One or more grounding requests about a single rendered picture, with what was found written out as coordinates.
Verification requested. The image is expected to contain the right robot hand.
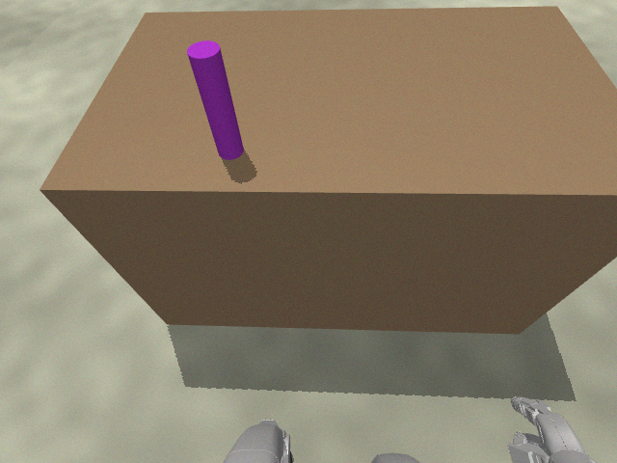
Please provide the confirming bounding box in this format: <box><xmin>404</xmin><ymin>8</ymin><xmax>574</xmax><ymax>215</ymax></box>
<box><xmin>507</xmin><ymin>396</ymin><xmax>585</xmax><ymax>463</ymax></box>

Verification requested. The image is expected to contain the can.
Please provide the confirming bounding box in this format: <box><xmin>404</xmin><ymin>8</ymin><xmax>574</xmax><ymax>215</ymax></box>
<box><xmin>187</xmin><ymin>41</ymin><xmax>244</xmax><ymax>160</ymax></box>

